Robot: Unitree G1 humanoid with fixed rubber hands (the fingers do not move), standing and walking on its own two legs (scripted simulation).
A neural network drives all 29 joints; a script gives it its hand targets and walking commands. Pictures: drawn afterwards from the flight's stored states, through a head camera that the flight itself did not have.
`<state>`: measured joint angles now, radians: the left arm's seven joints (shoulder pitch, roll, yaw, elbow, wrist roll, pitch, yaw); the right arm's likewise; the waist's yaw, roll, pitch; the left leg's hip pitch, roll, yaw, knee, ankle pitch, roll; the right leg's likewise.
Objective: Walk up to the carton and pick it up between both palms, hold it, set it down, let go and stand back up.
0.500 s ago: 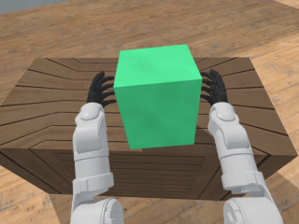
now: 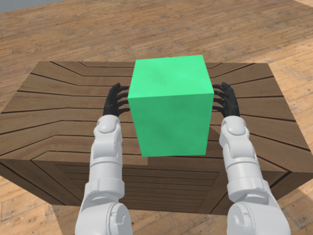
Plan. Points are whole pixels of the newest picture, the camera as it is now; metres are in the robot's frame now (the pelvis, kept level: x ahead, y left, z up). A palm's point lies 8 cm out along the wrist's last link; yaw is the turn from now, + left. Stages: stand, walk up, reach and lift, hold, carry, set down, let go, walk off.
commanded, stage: set down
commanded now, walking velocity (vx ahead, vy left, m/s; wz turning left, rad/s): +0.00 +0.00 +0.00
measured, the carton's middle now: (171, 107) +0.49 -0.04 +0.01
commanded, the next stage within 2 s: none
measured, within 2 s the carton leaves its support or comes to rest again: rests again in 1.36 s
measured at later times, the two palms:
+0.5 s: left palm (113, 113) +0.40 +0.11 +0.10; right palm (230, 117) +0.37 -0.18 +0.09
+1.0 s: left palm (115, 111) +0.41 +0.11 +0.10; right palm (230, 116) +0.38 -0.19 +0.08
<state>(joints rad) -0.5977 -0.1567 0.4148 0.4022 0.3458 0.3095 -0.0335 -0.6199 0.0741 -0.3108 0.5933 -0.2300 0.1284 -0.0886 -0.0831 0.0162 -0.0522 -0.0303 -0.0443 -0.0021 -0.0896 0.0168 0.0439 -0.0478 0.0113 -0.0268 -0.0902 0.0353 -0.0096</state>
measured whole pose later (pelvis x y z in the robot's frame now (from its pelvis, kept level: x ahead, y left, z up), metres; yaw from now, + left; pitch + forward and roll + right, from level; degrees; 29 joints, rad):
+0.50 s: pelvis -0.01 -0.01 +0.00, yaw +1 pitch +11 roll +0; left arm -0.73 -0.10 0.46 0.74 0.35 0.11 -0.03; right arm -0.68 0.11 -0.51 0.71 -0.38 0.07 -0.06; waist -0.06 0.02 -0.16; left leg -0.15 -0.04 -0.02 -0.09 0.05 0.04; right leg -0.17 0.01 -0.04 -0.09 0.06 -0.02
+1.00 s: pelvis -0.01 +0.00 +0.00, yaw +1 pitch +13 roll +0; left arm -0.76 -0.12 0.52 0.77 0.41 0.03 -0.06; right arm -0.69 0.13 -0.61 0.70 -0.46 0.01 -0.02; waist -0.06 0.02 -0.17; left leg -0.18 -0.04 -0.02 -0.09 0.05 0.04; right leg -0.19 0.01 -0.04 -0.09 0.06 -0.01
